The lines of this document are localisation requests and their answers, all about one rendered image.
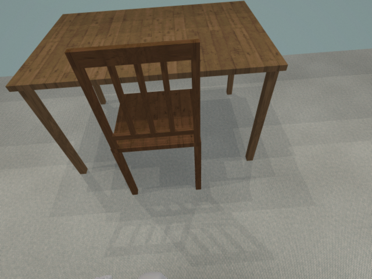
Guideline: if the table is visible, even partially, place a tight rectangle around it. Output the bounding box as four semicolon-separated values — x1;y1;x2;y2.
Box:
5;1;288;174

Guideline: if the chair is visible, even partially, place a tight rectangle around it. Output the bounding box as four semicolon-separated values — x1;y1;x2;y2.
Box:
65;39;201;195

